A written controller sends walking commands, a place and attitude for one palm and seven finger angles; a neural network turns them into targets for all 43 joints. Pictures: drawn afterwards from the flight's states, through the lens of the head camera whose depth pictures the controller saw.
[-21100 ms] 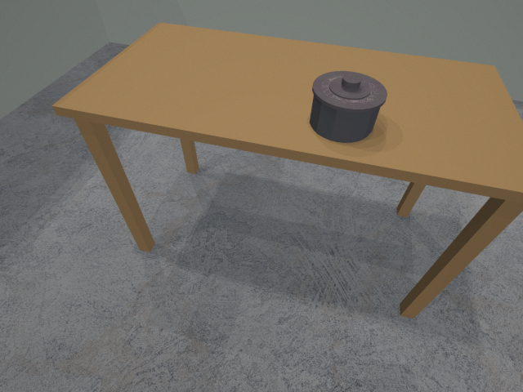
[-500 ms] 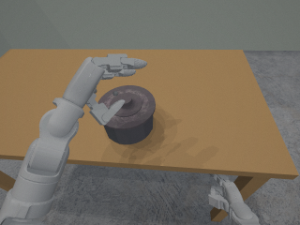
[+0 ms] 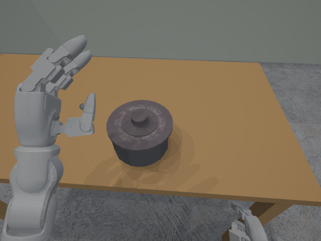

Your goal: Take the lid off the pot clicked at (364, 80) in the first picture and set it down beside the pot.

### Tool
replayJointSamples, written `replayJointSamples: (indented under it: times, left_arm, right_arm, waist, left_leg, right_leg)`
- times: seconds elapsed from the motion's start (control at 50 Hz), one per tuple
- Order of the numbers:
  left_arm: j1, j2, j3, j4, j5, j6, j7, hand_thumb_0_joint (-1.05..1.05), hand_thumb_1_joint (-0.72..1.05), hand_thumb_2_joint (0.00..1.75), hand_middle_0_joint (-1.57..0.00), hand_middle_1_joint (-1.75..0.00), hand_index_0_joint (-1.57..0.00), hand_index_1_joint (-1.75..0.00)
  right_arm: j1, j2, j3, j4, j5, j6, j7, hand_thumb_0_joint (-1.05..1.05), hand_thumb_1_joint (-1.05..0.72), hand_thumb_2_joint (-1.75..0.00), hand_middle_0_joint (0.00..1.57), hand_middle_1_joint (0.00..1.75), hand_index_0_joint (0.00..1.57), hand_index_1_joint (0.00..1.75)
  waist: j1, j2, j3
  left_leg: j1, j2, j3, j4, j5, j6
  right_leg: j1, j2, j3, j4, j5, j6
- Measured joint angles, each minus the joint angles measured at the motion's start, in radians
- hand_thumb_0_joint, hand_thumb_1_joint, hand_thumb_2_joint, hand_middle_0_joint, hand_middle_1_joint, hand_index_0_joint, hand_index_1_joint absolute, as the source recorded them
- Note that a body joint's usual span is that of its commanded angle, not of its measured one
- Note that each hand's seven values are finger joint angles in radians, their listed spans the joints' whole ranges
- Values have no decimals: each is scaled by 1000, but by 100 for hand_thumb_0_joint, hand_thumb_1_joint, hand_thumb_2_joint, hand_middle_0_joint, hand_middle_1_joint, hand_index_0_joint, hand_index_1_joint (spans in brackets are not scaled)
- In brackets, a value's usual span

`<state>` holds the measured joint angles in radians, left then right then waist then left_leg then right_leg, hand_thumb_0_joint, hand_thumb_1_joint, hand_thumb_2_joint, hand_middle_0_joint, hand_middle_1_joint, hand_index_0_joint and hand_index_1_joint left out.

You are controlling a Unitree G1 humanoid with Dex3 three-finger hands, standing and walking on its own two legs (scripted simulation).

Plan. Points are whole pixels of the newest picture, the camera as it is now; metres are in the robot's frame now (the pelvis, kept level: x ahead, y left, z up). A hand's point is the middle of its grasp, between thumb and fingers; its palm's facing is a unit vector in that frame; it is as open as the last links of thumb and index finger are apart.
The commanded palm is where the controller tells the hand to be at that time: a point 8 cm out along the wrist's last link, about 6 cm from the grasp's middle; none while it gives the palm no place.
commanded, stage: draw the hand back to the body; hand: left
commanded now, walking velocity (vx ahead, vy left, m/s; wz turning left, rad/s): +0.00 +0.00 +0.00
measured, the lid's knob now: (139, 117) +0.39 +0.10 +0.11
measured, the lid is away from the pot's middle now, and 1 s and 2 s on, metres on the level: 0.01 0.01 0.01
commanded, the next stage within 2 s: come to a stop and stand still in 1.14 s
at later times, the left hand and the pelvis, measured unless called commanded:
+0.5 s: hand (52, 137) +0.21 +0.19 +0.24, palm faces +0.35 -0.88 -0.31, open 7.5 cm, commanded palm +0.17 +0.24 +0.24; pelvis -0.01 -0.01 +0.00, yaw +1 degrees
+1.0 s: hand (25, 174) +0.17 +0.23 +0.20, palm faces +0.42 -0.82 -0.38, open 7.4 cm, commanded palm +0.11 +0.28 +0.21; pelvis -0.01 +0.00 +0.00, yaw +1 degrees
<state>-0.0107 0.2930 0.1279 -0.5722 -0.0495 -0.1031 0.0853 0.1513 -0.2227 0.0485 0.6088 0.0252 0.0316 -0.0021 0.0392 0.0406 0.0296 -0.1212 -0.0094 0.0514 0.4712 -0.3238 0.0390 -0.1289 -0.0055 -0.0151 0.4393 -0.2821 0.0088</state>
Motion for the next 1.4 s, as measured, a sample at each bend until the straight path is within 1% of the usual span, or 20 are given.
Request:
replayJointSamples:
  times: [0.1,0.2,0.28,0.32,0.38,0.48,0.54,0.6,0.72,0.86,0.96,1.04,1.16,1.26,1.28,1.3,1.32,1.34,1.38,1.4]
  left_arm:
    - [44,41,22,-16,2,13,-1,0,30,125,-52,-23,-52,-22]
    - [83,25,27,-35,0,16,0,0,46,116,-44,-25,-43,-24]
    - [100,34,49,-11,-3,26,-1,0,59,108,-37,-27,-37,-26]
    - [126,37,64,-22,-4,36,3,1,65,104,-34,-27,-33,-27]
    - [181,34,69,-57,-5,32,7,1,74,99,-29,-29,-29,-28]
    - [233,67,106,-45,-9,22,9,1,83,94,-24,-30,-24,-29]
    - [251,62,127,-22,-12,25,14,1,86,92,-23,-30,-23,-30]
    - [292,45,126,-26,-14,25,18,1,87,91,-22,-30,-22,-30]
    - [373,81,155,-52,-18,8,23,1,89,90,-21,-30,-21,-30]
    - [425,69,176,-26,-22,4,26,1,89,90,-21,-30,-21,-30]
    - [484,87,192,-45,-22,0,28,1,89,90,-21,-31,-21,-30]
    - [500,88,205,-38,-21,-1,33,1,89,90,-21,-31,-21,-30]
    - [500,78,199,-37,-17,5,38,1,89,90,-21,-31,-21,-30]
    - [501,86,206,-39,-17,4,38,1,89,90,-21,-31,-21,-30]
    - [478,94,190,22,11,-29,29,1,89,90,-21,-30,-21,-30]
    - [432,103,160,129,35,-47,6,1,89,90,-21,-30,-20,-30]
    - [383,103,123,264,37,-42,-13,0,89,90,-21,-30,-20,-30]
    - [343,92,88,406,34,-15,-20,0,90,90,-20,-30,-20,-30]
    - [289,60,35,686,34,58,-24,0,90,90,-20,-30,-20,-30]
    - [287,36,28,766,39,38,1,0,90,90,-19,-31,-20,-30]
  right_arm:
    - [-34,22,11,-17,-9,0,-4,1,-91,-90,20,30,20,30]
    - [-40,25,19,-27,-9,5,6,1,-91,-90,20,30,20,30]
    - [-49,28,27,-25,-8,21,0,1,-91,-90,20,30,20,30]
    - [-46,27,26,-29,-9,19,0,1,-90,-90,20,30,20,30]
    - [-32,20,20,-30,-12,7,3,1,-90,-90,20,30,20,30]
    - [-12,13,14,-11,-11,13,-5,1,-91,-90,20,30,20,30]
    - [-2,7,11,-6,-6,12,-9,1,-91,-90,20,30,20,30]
    - [7,0,6,-8,-6,-2,-11,1,-91,-90,20,30,20,30]
    - [21,-4,-4,1,-10,-29,-19,1,-91,-90,20,30,20,30]
    - [21,-7,-8,1,-6,-42,-24,1,-91,-90,20,30,20,30]
    - [25,-2,-8,2,-8,-59,-27,1,-91,-90,20,30,20,30]
    - [24,-3,-8,5,-6,-63,-29,1,-90,-90,20,30,20,30]
    - [21,-3,-5,6,-8,-78,-32,1,-90,-90,20,30,20,30]
    - [18,5,0,9,-10,-82,-32,1,-90,-90,20,30,20,30]
    - [17,3,-10,26,-7,-100,-20,1,-90,-90,20,30,20,30]
    - [15,-3,-25,49,-4,-105,-8,1,-90,-90,20,30,20,30]
    - [11,-12,-35,75,-2,-110,3,1,-90,-90,20,30,20,30]
    - [5,-21,-43,104,-9,-116,13,1,-90,-90,20,30,20,30]
    - [-11,-26,-56,155,-29,-117,21,0,-90,-89,20,30,20,30]
    - [-11,-24,-63,172,-38,-116,23,0,-90,-89,20,30,20,30]
  waist:
    - [7,-4,1]
    - [19,3,-13]
    - [21,-4,-8]
    - [20,-3,-5]
    - [20,3,-7]
    - [19,5,-20]
    - [17,4,-19]
    - [13,5,-16]
    - [12,4,-22]
    - [13,10,-23]
    - [21,7,-28]
    - [26,10,-29]
    - [34,14,-25]
    - [34,7,-27]
    - [29,8,-43]
    - [24,8,-62]
    - [30,5,-69]
    - [32,3,-77]
    - [13,-11,-80]
    - [5,-25,-71]
  left_leg:
    - [-2,1,0,6,-2,-1]
    - [-2,0,-9,8,-2,-1]
    - [-9,2,-16,15,-1,-4]
    - [-12,5,-16,19,-1,-6]
    - [-15,8,-15,25,-4,-7]
    - [-17,11,-20,32,-7,-10]
    - [-20,14,-23,38,-7,-12]
    - [-24,18,-22,44,-8,-12]
    - [-27,22,-21,54,-12,-13]
    - [-32,20,-21,59,-10,-10]
    - [-34,20,-20,63,-12,-8]
    - [-32,17,-22,66,-13,-5]
    - [-30,8,-23,64,-11,1]
    - [-27,5,-21,59,-9,3]
    - [-55,1,-31,75,-9,5]
    - [-87,-9,-44,95,-11,7]
    - [-93,-22,-41,94,-9,10]
    - [-99,-33,-33,86,-4,13]
    - [-112,-56,-14,75,11,17]
    - [-114,-68,-4,70,18,17]
  right_leg:
    - [-2,0,-1,7,-3,-2]
    - [5,-1,-9,1,-2,-1]
    - [2,2,-16,3,-1,-4]
    - [0,5,-17,4,1,-6]
    - [-1,7,-16,4,2,-7]
    - [0,10,-21,9,-1,-9]
    - [0,13,-24,9,1,-12]
    - [-2,16,-24,9,4,-12]
    - [-4,20,-22,14,4,-14]
    - [-7,18,-22,16,7,-11]
    - [-6,18,-21,13,9,-9]
    - [-2,15,-23,12,9,-6]
    - [0,6,-25,15,8,0]
    - [2,3,-23,12,9,2]
    - [-23,-1,-32,30,7,3]
    - [-52,-12,-44,56,-5,7]
    - [-75,-26,-43,89,-18,8]
    - [-104,-39,-38,127,-28,11]
    - [-164,-55,-7,188,-69,17]
    - [-187,-60,12,209,-81,16]
